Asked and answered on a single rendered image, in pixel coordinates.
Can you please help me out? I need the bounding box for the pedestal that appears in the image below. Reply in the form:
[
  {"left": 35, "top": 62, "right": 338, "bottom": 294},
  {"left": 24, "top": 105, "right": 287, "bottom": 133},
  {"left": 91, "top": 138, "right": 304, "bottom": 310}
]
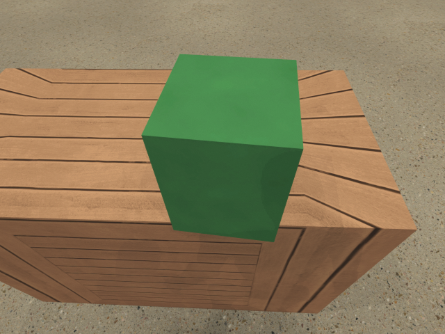
[{"left": 0, "top": 68, "right": 417, "bottom": 314}]

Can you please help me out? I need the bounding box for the carton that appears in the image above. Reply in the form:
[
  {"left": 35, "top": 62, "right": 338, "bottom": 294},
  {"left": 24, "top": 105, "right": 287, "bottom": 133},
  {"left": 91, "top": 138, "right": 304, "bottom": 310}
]
[{"left": 141, "top": 54, "right": 303, "bottom": 242}]

